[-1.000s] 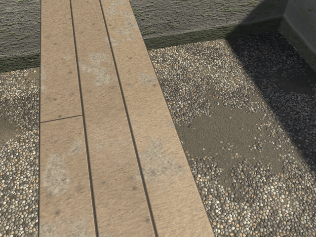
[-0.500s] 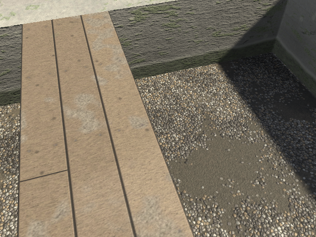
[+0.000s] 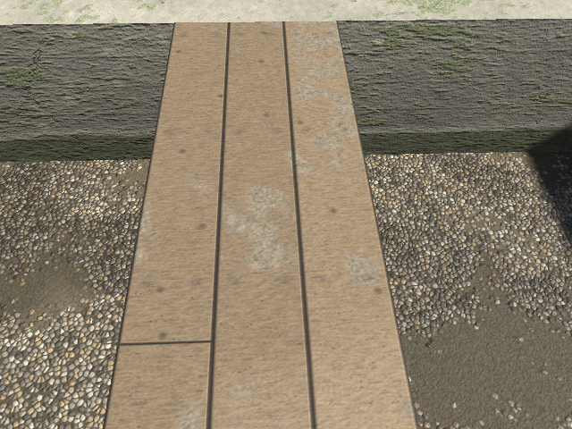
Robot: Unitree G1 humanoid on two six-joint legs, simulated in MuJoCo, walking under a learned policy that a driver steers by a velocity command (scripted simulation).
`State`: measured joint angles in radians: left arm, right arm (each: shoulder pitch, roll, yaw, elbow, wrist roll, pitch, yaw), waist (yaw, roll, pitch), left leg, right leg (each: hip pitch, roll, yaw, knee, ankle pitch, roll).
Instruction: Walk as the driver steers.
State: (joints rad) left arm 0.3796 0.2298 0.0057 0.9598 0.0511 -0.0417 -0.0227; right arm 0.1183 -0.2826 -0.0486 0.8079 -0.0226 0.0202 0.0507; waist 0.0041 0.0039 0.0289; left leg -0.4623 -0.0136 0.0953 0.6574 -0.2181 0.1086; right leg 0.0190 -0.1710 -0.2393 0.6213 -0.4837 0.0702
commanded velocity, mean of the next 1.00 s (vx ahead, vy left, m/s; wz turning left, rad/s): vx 0.15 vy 0.00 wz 0.37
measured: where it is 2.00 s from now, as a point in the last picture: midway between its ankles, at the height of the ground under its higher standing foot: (227, 346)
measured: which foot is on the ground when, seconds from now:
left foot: down 0.00-0.70, up 0.72-0.94, down 0.96-1.00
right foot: down 0.00-0.00, up 0.02-0.68, down 0.70-0.98, up 1.00-1.00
